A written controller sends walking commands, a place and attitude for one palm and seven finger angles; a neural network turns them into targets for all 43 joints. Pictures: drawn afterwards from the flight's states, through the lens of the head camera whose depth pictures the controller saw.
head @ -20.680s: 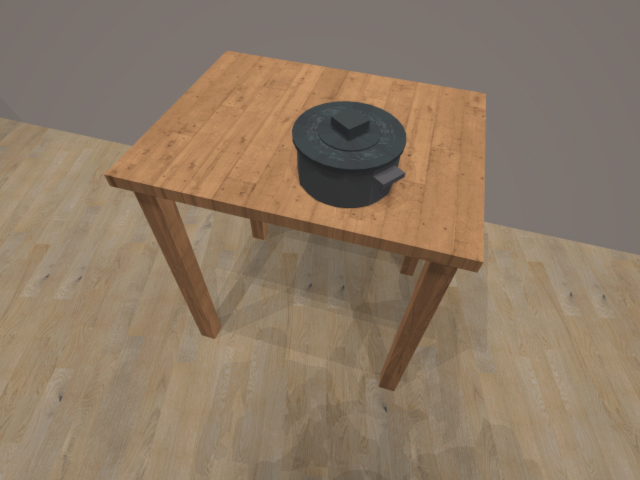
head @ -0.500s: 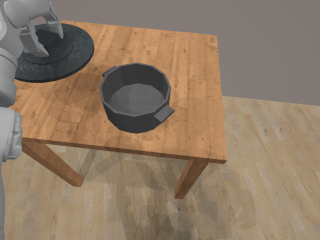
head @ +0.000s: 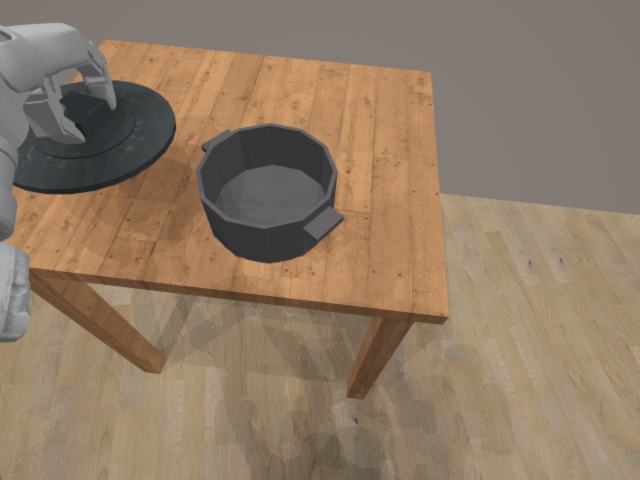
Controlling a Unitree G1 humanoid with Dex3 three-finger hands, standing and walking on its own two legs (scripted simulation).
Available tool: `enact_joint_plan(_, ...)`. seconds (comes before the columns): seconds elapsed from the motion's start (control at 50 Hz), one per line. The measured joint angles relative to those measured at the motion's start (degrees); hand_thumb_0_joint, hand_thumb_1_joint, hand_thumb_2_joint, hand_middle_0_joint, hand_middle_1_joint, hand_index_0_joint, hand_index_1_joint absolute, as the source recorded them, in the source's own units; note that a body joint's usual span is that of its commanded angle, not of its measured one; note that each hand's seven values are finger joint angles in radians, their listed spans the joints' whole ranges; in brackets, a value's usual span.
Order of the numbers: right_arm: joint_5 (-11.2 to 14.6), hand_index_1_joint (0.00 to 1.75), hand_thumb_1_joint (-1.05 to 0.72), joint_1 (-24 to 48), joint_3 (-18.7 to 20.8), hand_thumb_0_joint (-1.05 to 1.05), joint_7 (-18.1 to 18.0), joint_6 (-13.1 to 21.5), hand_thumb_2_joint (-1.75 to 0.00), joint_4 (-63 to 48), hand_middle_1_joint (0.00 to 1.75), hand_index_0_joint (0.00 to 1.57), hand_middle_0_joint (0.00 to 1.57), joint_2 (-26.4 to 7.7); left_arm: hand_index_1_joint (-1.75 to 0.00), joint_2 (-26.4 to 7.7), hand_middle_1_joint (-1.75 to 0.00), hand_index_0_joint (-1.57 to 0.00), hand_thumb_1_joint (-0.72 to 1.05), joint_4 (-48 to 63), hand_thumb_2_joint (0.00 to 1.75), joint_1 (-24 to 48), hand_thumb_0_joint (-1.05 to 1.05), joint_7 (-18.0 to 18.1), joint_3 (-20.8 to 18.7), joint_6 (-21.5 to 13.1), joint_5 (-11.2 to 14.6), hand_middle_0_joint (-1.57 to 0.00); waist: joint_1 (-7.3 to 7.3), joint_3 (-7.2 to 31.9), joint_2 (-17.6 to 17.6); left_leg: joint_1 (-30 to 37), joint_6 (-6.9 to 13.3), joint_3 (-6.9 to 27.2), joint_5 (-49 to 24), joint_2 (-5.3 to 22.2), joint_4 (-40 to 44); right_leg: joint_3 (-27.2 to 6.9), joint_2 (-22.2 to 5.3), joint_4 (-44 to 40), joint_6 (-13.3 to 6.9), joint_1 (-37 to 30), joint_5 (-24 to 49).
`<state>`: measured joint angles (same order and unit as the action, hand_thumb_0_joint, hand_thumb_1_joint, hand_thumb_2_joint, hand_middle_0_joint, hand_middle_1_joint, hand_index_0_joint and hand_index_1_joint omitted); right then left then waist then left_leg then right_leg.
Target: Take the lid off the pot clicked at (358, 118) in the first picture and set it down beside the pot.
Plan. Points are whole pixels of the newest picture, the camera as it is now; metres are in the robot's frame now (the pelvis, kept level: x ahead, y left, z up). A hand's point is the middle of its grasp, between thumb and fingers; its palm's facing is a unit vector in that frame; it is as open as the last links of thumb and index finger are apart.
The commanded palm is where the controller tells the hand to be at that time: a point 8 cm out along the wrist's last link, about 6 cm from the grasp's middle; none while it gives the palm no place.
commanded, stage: lower the lid onto the table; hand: left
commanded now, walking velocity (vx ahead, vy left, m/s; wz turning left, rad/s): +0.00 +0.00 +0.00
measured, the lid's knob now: (78, 113) +0.50 +0.28 +0.15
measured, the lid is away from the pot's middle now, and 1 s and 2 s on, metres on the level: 0.21 0.21 0.21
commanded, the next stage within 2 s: none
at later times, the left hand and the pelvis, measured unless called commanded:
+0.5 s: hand (74, 129) +0.49 +0.29 +0.14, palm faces -0.43 -0.03 -0.90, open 8.4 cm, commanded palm +0.53 +0.28 +0.22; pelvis +0.00 +0.03 -0.01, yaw +0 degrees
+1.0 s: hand (94, 142) +0.50 +0.28 +0.11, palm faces -0.45 -0.05 -0.89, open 8.4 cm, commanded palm +0.54 +0.28 +0.18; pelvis +0.00 +0.03 -0.01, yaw -1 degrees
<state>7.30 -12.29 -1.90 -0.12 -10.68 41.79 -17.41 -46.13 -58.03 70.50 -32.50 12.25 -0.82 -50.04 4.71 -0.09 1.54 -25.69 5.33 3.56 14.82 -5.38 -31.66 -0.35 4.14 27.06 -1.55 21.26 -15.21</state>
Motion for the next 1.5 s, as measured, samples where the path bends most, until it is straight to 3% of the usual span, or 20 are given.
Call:
enact_joint_plan(0.44,-0.68,0.3,-0.91,-3.13,0.06,0.0,-0.99,0.74,-0.89,0.7,0.3,0.2,0.2,0.21,-0.92,1.93,-0.97,-0.63,0.1,-2.93,0.84,0.14,-0.02,2.71,0.25,-3.57,-1.76,-0.74,1.38,0.23,-0.08,-3.89,1.51,-0.83,1.02,-0.99,-3.42,-0.35,-0.92,3.1,1.54,3.66,-1.09)
enact_joint_plan(0.64,-1.25,0.3,-0.91,-4.32,0.5,0.0,-0.63,0.98,-0.89,1.58,0.3,0.2,0.2,0.59,-0.92,3.24,-0.97,-0.63,0.1,-4.69,0.84,0.69,-0.02,3.54,-0.04,-4.55,-1.39,-0.74,1.36,1.48,-0.02,-5.65,2.11,-1.0,1.36,-1.37,-4.05,-0.4,-1.28,3.65,1.85,5.33,-1.48)
enact_joint_plan(0.74,-1.74,0.3,-0.91,-4.5,0.79,0.0,-0.51,1.13,-0.89,1.17,0.3,0.2,0.2,0.7,-0.92,4.01,-0.97,-0.63,0.1,-4.46,0.84,0.54,-0.02,4.27,0.83,-4.68,-3.14,-0.74,1.56,1.55,0.13,-6.43,1.96,-0.8,1.5,-1.41,-4.47,-0.09,-1.26,3.96,1.02,6.01,-1.6)
enact_joint_plan(0.9,-1.86,0.3,-0.91,-4.47,0.69,0.0,-0.63,1.21,-0.89,0.94,0.3,0.2,0.2,0.85,-0.92,4.34,-0.97,-0.63,0.11,-5.48,0.84,-0.05,-0.02,5.13,-0.23,-5.29,-3.02,-0.74,1.63,2.11,0.04,-7.34,2.04,-1.1,1.79,-1.32,-4.88,-0.31,-1.21,4.4,1.44,7.0,-1.83)
enact_joint_plan(1.36,-1.27,0.3,-0.91,-5.49,0.07,0.0,-2.2,0.95,-0.89,0.74,0.3,0.2,0.2,0.54,-0.92,2.39,-0.97,-0.63,0.11,-5.46,0.84,-4.5,-0.02,6.13,-1.0,-7.26,-3.25,-0.74,2.15,2.35,-0.29,-10.16,0.83,-1.12,3.67,0.17,-8.48,-0.12,0.35,7.42,0.94,9.8,-3.03)
enact_joint_plan(1.5,-0.4,0.3,-0.91,-5.4,-0.85,0.0,-2.84,1.25,-0.89,0.14,0.3,0.2,0.2,0.61,-0.92,0.28,-0.97,-0.63,0.11,-6.65,0.84,-5.87,-0.01,7.07,-2.58,-7.44,-2.96,-0.73,2.84,2.73,-0.91,-10.95,0.58,-1.8,4.57,1.0,-9.82,-0.73,1.17,8.84,0.56,10.89,-3.5)
